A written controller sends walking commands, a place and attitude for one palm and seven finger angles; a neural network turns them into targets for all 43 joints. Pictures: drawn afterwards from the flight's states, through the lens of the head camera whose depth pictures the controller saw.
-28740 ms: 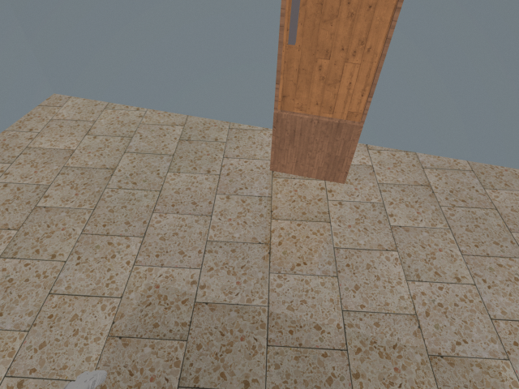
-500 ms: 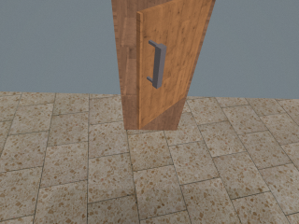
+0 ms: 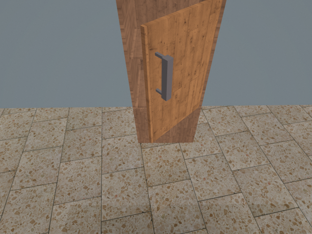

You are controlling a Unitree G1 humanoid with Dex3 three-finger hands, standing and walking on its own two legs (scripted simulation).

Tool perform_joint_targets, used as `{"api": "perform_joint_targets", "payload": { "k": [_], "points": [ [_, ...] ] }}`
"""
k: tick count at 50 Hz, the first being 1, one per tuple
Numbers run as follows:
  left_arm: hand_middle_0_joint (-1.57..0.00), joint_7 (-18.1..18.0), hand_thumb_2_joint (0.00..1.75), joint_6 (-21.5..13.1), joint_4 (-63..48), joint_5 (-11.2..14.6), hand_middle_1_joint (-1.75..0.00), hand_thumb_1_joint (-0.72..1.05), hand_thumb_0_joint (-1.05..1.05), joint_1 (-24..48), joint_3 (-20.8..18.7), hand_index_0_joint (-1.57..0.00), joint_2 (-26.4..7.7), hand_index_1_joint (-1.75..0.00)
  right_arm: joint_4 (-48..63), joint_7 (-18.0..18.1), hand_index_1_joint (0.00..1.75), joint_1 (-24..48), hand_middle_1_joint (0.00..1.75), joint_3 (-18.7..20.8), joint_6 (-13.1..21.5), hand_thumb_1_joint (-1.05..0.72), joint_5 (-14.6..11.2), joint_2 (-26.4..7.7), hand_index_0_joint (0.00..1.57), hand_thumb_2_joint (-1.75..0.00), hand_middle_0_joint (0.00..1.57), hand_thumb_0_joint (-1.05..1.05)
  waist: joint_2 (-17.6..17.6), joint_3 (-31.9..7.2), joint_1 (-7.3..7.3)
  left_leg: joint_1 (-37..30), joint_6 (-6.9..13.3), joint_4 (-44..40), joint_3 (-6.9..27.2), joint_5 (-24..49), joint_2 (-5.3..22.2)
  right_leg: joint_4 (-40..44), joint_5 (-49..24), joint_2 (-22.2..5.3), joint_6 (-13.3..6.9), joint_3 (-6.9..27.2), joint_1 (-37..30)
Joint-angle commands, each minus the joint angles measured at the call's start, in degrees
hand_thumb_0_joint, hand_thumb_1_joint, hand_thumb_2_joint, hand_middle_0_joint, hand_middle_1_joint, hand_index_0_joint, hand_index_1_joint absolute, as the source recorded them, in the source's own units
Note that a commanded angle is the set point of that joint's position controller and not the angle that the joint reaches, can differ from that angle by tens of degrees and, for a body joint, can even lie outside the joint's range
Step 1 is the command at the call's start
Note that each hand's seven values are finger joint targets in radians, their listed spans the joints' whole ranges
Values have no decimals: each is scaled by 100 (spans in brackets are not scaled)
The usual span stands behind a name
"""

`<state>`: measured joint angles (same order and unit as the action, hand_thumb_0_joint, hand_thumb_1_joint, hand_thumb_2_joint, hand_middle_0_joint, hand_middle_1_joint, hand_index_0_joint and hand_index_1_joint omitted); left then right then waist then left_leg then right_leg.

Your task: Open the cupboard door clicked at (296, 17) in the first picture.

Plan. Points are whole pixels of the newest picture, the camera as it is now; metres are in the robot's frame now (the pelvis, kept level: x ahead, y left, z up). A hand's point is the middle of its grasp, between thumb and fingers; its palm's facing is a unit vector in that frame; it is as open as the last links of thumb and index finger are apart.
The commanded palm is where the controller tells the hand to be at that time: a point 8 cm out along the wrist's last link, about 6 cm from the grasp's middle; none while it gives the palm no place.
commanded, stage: let the arm hang, fingers relaxed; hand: left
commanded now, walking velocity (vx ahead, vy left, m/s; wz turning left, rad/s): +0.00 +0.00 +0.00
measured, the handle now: (162, 76) +0.61 +0.01 +0.07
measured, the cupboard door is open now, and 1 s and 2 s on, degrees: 42 42 42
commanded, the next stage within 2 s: look to check the result in 0.28 s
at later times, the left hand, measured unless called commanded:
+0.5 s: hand out of the picture +0.00 +0.16 -0.17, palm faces +0.06 -0.98 -0.18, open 7.4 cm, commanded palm none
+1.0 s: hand out of the picture +0.02 +0.15 -0.17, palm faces +0.06 -0.98 -0.17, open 7.4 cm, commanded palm none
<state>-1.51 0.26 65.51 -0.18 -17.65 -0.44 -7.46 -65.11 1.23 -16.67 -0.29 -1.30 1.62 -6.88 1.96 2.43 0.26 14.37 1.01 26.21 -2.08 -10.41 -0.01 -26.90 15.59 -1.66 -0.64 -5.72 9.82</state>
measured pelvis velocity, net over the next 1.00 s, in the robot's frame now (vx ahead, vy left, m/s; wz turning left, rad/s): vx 0.04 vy -0.01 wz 0.01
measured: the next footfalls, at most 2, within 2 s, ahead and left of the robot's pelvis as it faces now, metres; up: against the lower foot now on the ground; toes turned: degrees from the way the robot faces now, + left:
none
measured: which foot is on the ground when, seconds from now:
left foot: down 0.00-1.00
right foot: down 0.00-1.00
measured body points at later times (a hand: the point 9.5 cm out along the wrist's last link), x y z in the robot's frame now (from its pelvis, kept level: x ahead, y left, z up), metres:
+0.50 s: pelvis +0.02 -0.01 +0.00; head +0.04 -0.01 +0.45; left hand +0.00 +0.21 -0.16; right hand +0.02 -0.22 -0.16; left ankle +0.04 +0.11 -0.74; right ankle -0.01 -0.11 -0.74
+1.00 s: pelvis +0.04 -0.01 +0.00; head +0.05 -0.01 +0.45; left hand +0.02 +0.21 -0.16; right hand +0.03 -0.22 -0.16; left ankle +0.04 +0.11 -0.74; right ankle -0.01 -0.11 -0.74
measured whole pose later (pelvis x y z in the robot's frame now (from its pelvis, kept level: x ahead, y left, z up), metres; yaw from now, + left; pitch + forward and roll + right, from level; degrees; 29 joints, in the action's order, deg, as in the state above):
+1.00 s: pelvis +0.04 -0.01 +0.00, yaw +0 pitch -1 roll +0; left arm -1.6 -0.6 65.8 0.0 -16.4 -0.6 -7.1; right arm -66.2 2.1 -14.6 -0.2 -0.4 1.4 -8.2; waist 0.1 2.8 0.2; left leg 10.3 0.4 23.7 -1.5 -12.3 0.0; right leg -22.3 16.6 -1.3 -0.7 -6.3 4.6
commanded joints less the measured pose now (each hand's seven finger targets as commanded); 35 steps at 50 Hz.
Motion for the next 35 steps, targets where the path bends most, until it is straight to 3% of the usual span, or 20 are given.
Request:
{"api": "perform_joint_targets", "payload": {
  "k": [1,10,23,35],
  "points": [
    [-20,-70,90,-69,-107,-20,-30,90,0,-394,-138,-20,-528,-30,61,66,30,-352,30,83,97,-90,-30,-495,20,-90,20,0,-180,296,-6,-24,91,-592,557,129,488,670,-59,-472,-174,516,313],
    [-20,-63,90,-83,-100,-16,-30,90,0,-328,-171,-20,-502,-30,47,89,30,-299,30,76,117,-90,-24,-454,20,-90,20,0,-12,326,-8,-38,55,-568,499,366,461,741,-297,-503,-171,500,135],
    [-20,-64,90,-119,-74,-7,-30,90,0,-358,-153,-20,-520,-30,48,101,30,-204,30,82,115,-90,-48,-551,20,-90,20,0,-296,187,0,-317,59,-493,493,683,476,861,-558,-525,-154,466,12],
    [-20,-69,90,-124,-51,-1,-30,90,0,-383,-131,-20,-510,-30,-10,118,30,-142,30,71,130,-90,-46,-581,20,-90,20,0,-229,243,11,-396,61,-531,494,906,488,879,-834,-539,-138,445,-101]
  ]
}}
